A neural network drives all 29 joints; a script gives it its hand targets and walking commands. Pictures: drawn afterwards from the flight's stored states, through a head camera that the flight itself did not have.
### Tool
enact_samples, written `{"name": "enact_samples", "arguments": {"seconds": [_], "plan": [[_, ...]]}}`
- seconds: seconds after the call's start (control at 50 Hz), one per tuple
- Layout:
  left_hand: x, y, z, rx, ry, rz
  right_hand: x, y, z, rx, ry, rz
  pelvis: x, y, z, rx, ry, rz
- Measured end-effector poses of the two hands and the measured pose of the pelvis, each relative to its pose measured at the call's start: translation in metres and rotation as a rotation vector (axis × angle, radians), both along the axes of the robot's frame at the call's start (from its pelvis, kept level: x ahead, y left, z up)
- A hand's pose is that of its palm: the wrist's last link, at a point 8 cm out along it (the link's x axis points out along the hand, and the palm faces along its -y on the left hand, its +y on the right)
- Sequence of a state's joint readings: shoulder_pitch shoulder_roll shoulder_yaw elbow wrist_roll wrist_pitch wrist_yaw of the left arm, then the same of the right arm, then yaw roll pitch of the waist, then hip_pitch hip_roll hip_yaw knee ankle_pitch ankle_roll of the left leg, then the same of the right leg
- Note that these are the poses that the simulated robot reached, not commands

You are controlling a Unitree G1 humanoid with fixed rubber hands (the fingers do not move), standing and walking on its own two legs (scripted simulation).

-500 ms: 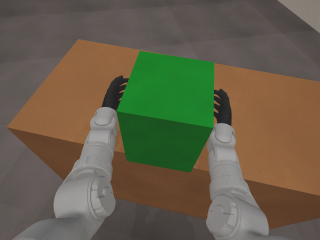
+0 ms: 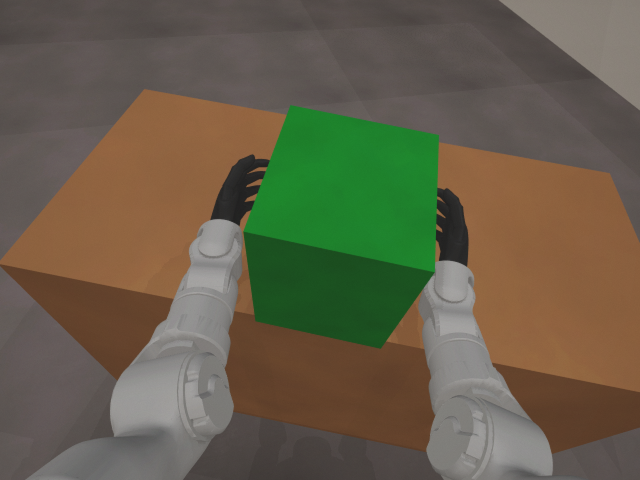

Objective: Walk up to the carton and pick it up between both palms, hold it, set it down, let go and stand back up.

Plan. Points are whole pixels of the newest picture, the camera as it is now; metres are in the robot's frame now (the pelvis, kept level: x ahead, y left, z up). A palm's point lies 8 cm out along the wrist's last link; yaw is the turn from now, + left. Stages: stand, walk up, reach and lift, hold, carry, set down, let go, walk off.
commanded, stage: reach and lift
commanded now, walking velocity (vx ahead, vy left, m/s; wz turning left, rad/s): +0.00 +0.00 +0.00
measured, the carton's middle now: (339, 236) +0.42 -0.06 +0.03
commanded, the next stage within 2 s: none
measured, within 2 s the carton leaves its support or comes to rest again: neither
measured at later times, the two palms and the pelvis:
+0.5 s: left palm (218, 206) +0.42 +0.10 +0.11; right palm (455, 235) +0.36 -0.18 +0.11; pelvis -0.01 +0.00 +0.00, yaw +1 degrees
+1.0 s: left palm (212, 195) +0.39 +0.10 +0.15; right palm (471, 226) +0.35 -0.19 +0.14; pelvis -0.01 -0.01 +0.00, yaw +1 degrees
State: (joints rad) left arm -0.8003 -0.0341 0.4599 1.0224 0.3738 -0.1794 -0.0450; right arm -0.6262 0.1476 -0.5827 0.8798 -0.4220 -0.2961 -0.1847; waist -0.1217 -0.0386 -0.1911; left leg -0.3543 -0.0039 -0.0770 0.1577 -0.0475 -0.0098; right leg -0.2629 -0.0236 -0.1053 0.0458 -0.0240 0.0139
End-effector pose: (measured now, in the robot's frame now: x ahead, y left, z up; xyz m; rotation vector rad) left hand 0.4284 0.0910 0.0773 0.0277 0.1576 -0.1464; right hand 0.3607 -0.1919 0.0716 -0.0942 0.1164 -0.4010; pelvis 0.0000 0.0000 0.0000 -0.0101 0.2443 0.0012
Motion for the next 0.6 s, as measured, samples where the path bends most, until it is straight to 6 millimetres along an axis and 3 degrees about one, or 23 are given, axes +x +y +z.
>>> {"name": "enact_samples", "arguments": {"seconds": [0.26,0.6], "plan": [[-0.004,-0.001,0.010,-0.039,-0.021,0.001,-0.004,-0.002,0.021,-0.046,-0.020,0.003,-0.011,-0.001,-0.001,0.001,0.022,-0.013],[-0.017,0.009,0.039,-0.010,-0.032,0.032,-0.007,0.007,0.045,0.008,-0.039,0.035,-0.007,-0.003,0.001,-0.003,-0.099,0.016]]}}
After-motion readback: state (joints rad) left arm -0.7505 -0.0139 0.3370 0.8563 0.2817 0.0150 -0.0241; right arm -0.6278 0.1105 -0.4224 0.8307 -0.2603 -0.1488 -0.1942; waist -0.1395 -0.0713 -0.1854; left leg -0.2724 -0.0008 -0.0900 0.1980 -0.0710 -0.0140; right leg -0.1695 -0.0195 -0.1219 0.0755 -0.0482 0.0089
